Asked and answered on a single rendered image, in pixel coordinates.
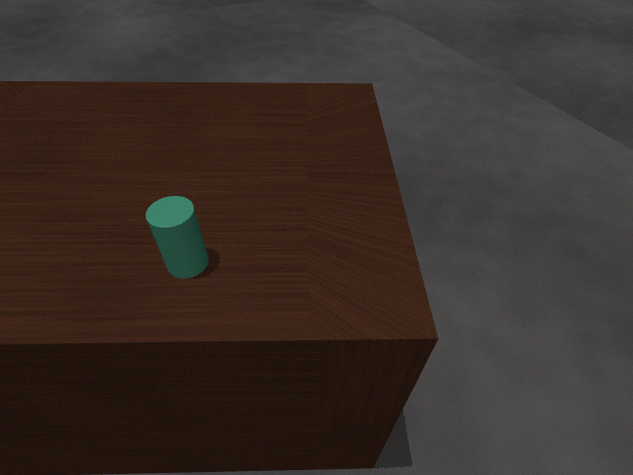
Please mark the can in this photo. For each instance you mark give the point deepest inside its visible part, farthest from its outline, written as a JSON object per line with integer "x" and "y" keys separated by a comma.
{"x": 174, "y": 225}

